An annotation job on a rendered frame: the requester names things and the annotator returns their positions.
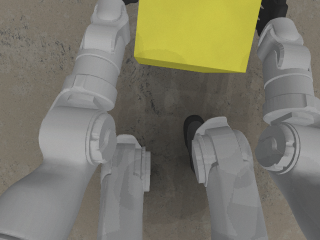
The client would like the left robot upper arm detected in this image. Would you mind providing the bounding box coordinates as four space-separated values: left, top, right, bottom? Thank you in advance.
0 105 118 240

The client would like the robot right hand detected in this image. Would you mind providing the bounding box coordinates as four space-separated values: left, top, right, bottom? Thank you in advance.
255 0 288 37

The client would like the left robot forearm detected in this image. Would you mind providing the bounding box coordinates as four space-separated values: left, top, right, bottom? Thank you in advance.
38 0 131 148

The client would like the carton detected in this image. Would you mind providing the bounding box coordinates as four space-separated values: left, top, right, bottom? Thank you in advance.
134 0 262 73

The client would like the right robot upper arm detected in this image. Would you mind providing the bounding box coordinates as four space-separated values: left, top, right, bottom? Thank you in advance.
254 121 320 240

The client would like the robot right thigh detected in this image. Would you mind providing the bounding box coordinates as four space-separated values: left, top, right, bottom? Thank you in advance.
191 126 269 240

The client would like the robot right foot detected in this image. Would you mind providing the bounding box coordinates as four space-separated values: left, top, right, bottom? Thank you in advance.
183 115 204 174

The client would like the right robot forearm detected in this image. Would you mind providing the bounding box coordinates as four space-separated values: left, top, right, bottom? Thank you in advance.
256 17 320 129

